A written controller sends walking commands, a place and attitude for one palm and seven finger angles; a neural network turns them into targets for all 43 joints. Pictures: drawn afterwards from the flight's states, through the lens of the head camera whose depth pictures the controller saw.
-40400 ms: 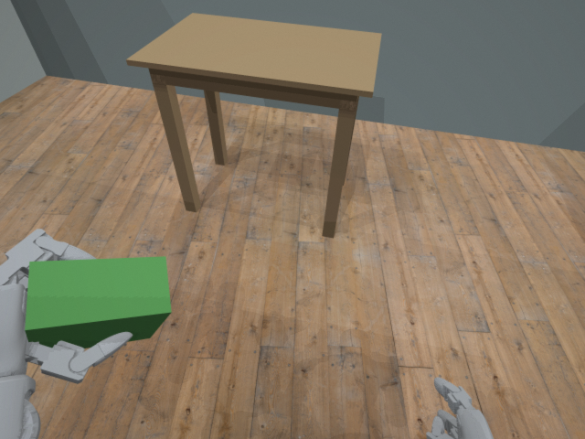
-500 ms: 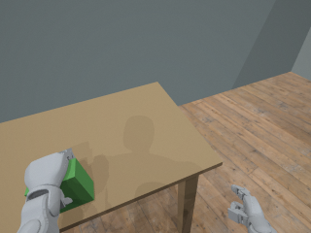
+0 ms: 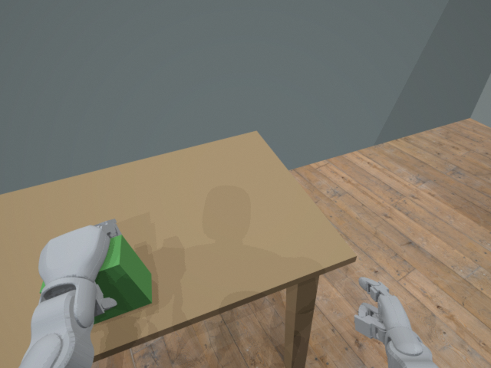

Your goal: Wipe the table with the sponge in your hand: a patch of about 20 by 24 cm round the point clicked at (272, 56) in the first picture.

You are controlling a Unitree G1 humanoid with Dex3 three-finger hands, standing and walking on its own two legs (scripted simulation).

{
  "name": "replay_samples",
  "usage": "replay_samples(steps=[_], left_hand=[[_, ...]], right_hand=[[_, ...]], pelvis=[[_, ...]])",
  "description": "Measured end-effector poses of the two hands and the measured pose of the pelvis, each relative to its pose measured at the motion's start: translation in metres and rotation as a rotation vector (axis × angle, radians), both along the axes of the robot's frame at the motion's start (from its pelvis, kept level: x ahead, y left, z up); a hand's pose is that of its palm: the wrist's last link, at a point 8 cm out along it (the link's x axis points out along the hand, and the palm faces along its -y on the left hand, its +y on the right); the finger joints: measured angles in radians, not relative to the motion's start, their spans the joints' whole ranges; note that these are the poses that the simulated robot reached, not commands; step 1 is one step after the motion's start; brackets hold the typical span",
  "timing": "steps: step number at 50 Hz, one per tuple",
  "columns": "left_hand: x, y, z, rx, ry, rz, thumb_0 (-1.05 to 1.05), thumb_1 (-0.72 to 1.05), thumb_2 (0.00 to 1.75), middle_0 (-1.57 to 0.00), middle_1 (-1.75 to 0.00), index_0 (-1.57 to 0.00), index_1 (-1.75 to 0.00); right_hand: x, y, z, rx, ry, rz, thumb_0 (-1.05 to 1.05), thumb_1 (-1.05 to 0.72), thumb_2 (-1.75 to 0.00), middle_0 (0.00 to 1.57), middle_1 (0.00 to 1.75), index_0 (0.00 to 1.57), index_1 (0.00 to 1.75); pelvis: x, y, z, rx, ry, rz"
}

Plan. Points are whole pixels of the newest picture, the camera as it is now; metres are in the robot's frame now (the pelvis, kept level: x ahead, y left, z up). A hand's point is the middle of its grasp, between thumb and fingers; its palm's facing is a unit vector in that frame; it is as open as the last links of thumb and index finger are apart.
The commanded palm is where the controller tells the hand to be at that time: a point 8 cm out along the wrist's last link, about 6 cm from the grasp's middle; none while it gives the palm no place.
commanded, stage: lift the sponge slowly off the table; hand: left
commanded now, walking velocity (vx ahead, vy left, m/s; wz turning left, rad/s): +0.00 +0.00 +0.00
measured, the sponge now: (108, 288) +0.20 +0.28 +0.05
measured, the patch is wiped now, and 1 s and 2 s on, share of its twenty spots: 1.00 1.00 1.00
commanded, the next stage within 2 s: bring the sponge back beside the body in 1.06 s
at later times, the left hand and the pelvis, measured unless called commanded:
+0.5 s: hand (102, 249) +0.22 +0.26 +0.13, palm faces +0.17 -0.13 -0.98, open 10.2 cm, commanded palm +0.18 +0.27 +0.20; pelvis -0.01 +0.00 +0.00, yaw +0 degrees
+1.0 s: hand (89, 234) +0.22 +0.27 +0.17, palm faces +0.22 -0.12 -0.97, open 10.2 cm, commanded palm +0.18 +0.27 +0.23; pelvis -0.01 -0.01 +0.00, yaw +0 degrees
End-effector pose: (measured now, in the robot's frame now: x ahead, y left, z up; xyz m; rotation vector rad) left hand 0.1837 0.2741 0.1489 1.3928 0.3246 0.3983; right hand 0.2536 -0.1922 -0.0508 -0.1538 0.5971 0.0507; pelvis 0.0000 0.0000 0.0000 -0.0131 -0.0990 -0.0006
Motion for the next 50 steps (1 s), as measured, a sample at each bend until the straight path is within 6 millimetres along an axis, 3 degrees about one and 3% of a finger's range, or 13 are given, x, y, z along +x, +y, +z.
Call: replay_samples(steps=[16,27,40,50], left_hand=[[0.001,-0.002,0.022,0.004,-0.049,-0.010,0.00,-0.52,1.06,-0.72,-1.33,-0.74,-1.31],[0.010,-0.015,0.040,0.004,-0.106,-0.057,0.00,-0.52,1.06,-0.72,-1.33,-0.74,-1.31],[0.001,-0.003,0.053,-0.003,-0.125,0.004,0.00,-0.52,1.06,-0.72,-1.33,-0.74,-1.31],[0.007,-0.008,0.067,0.015,-0.152,-0.033,0.00,-0.52,1.06,-0.72,-1.33,-0.74,-1.31]], right_hand=[[-0.013,-0.004,-0.002,0.000,0.001,-0.006,0.01,-0.90,-0.90,0.20,0.30,0.20,0.30],[-0.017,-0.005,-0.003,0.011,-0.009,-0.013,0.02,-0.90,-0.90,0.20,0.30,0.20,0.30],[-0.011,-0.013,0.000,-0.005,-0.021,-0.012,0.02,-0.90,-0.90,0.20,0.30,0.20,0.30],[-0.005,-0.006,0.003,0.001,-0.043,0.001,0.02,-0.90,-0.90,0.20,0.30,0.20,0.30]], pelvis=[[-0.010,-0.003,0.000,0.001,-0.008,-0.001],[-0.013,-0.005,0.000,0.005,-0.006,-0.005],[-0.011,-0.009,-0.001,0.003,-0.001,0.001],[-0.012,-0.010,-0.001,0.004,-0.001,0.005]])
